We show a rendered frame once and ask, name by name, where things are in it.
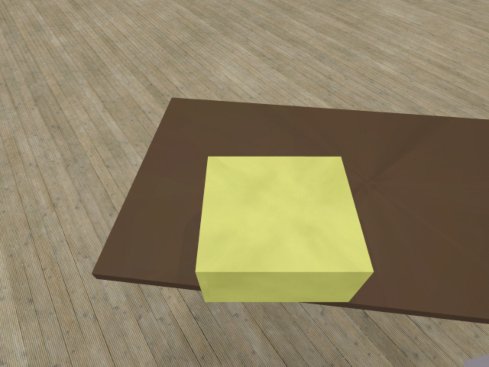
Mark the carton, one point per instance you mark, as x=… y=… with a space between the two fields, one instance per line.
x=280 y=229

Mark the table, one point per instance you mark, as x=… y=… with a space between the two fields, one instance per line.
x=420 y=184

